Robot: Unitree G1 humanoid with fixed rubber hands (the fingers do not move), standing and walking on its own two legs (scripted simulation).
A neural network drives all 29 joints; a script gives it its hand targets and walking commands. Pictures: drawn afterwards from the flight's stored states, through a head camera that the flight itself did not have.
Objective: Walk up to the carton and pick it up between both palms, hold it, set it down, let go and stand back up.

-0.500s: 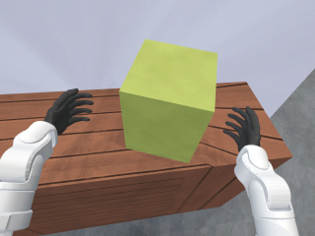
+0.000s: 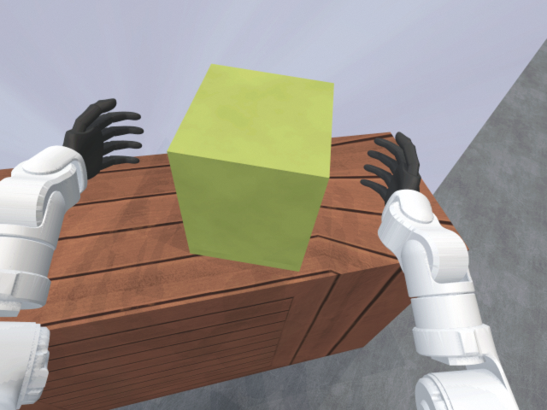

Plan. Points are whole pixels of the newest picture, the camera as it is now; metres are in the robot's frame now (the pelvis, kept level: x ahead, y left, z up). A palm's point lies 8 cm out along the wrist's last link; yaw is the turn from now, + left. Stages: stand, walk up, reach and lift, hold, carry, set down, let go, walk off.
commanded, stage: reach and lift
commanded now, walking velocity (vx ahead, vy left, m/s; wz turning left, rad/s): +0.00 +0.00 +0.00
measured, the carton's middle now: (257, 173) +0.46 -0.01 +0.06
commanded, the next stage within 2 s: none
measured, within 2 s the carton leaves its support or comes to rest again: neither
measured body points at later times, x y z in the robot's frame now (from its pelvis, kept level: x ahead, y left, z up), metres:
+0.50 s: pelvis +0.00 +0.01 +0.00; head +0.03 +0.06 +0.44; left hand +0.49 +0.20 +0.18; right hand +0.39 -0.19 +0.17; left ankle +0.04 +0.09 -0.74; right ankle +0.01 -0.15 -0.74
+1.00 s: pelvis +0.00 +0.00 +0.00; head +0.04 +0.05 +0.44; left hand +0.52 +0.15 +0.19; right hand +0.42 -0.20 +0.18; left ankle +0.04 +0.09 -0.74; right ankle +0.01 -0.15 -0.74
